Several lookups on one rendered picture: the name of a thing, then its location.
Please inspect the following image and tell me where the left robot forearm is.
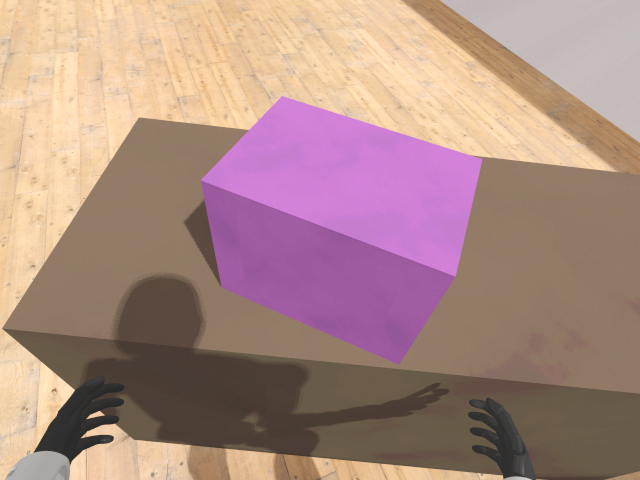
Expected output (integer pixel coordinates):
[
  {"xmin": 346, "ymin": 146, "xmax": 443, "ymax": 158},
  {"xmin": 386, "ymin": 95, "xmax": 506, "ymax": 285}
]
[{"xmin": 5, "ymin": 451, "xmax": 70, "ymax": 480}]

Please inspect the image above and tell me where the carton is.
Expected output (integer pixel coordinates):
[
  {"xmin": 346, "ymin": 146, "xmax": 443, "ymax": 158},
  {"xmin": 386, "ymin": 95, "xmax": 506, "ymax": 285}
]
[{"xmin": 201, "ymin": 96, "xmax": 482, "ymax": 365}]

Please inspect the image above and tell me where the robot left hand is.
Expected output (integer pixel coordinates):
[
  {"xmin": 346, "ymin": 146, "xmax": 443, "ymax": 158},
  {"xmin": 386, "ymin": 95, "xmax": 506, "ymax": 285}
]
[{"xmin": 34, "ymin": 376, "xmax": 124, "ymax": 465}]

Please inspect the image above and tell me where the pedestal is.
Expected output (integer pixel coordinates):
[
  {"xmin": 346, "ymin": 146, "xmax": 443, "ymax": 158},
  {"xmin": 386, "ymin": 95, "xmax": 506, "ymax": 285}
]
[{"xmin": 2, "ymin": 117, "xmax": 640, "ymax": 480}]

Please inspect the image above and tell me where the robot right hand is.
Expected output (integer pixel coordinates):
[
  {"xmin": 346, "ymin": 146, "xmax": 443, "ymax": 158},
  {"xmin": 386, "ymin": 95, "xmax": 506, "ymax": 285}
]
[{"xmin": 468, "ymin": 398, "xmax": 536, "ymax": 480}]

